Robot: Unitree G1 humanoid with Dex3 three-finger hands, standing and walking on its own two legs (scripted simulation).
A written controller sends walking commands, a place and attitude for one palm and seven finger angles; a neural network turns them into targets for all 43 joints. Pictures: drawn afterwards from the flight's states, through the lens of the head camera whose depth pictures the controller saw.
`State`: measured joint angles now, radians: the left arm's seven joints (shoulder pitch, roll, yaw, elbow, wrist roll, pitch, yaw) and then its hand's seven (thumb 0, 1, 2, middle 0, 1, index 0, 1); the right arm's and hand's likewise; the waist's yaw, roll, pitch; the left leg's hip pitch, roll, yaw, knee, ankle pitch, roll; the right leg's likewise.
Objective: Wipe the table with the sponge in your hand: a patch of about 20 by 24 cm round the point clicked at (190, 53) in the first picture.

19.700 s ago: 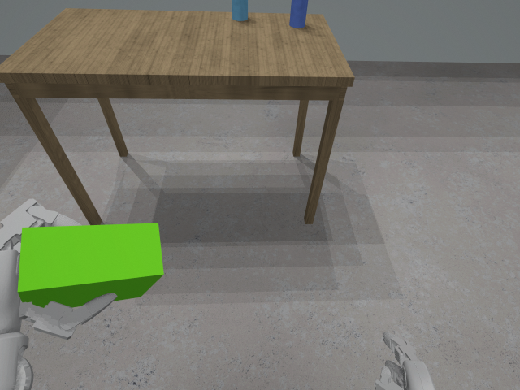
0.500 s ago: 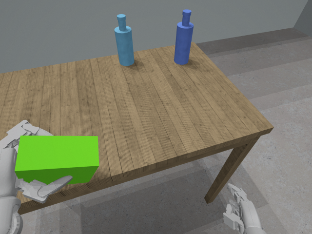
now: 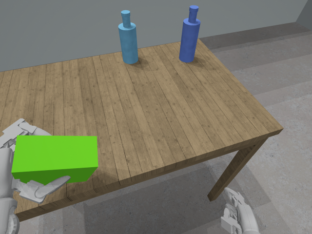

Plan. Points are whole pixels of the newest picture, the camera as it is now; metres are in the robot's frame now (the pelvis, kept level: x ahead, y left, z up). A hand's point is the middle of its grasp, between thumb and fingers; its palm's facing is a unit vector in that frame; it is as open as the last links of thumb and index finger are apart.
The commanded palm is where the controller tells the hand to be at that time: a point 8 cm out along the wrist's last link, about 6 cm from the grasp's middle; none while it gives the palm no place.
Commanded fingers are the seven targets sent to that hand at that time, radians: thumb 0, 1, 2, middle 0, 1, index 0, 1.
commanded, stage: look again from close up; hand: left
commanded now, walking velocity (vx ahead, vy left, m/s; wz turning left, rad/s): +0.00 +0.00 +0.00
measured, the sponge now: (69, 161) +0.23 +0.20 +0.12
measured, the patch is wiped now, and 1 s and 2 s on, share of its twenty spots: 0.00 0.00 0.00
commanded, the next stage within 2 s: shuffle to correct the standing spot in 0.30 s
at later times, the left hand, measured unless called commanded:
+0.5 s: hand (33, 152) +0.23 +0.26 +0.15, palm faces +0.35 -0.84 -0.41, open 10.3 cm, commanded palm +0.16 +0.28 +0.17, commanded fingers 0.00 0.10 1.30 -1.20 -1.60 -1.20 -1.60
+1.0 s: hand (85, 170) +0.20 +0.15 +0.16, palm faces +0.19 -0.90 -0.39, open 10.3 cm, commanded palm +0.14 +0.21 +0.17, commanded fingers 0.00 0.10 1.30 -1.20 -1.60 -1.20 -1.60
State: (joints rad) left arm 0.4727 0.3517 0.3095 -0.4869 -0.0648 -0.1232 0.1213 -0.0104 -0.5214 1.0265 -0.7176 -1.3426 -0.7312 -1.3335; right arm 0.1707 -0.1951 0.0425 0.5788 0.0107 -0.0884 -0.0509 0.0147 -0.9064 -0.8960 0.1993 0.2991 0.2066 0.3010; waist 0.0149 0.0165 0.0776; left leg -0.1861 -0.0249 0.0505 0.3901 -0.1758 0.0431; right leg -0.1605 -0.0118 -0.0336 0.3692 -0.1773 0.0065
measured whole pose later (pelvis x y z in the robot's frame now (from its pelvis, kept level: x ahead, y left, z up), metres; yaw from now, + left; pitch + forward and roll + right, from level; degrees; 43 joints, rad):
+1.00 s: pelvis -0.04 -0.06 -0.02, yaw -4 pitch -1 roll -1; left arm 0.51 0.44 0.37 -0.60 -0.12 -0.18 0.08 -0.01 -0.52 1.03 -0.72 -1.34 -0.73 -1.33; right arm 0.21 -0.22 -0.01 0.56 0.04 -0.11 -0.02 0.01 -0.91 -0.90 0.20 0.30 0.21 0.30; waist -0.03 -0.04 0.08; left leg -0.35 0.10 0.03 0.63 -0.27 -0.03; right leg -0.30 0.06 -0.08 0.58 -0.26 -0.07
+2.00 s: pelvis -0.01 +0.00 +0.00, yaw -5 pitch -2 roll -1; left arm 0.46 0.37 0.33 -0.48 -0.06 -0.15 0.11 -0.01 -0.52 1.03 -0.72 -1.34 -0.73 -1.33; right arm 0.18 -0.20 0.05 0.56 0.02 -0.11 -0.04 0.01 -0.91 -0.90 0.20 0.30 0.21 0.30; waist 0.01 0.00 0.07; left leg -0.20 0.00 0.08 0.43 -0.20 0.04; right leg -0.16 -0.02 -0.03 0.38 -0.19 0.02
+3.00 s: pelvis +0.00 -0.01 -0.01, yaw -6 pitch -1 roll -1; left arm 0.49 0.37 0.32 -0.37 -0.04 -0.19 0.07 -0.01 -0.52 1.03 -0.72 -1.33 -0.73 -1.32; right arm 0.19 -0.18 0.02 0.56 0.02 -0.12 -0.04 0.01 -0.91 -0.90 0.20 0.30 0.20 0.30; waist 0.01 0.01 0.04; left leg -0.23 0.02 0.11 0.49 -0.24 0.04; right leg -0.21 -0.01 0.00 0.46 -0.22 0.02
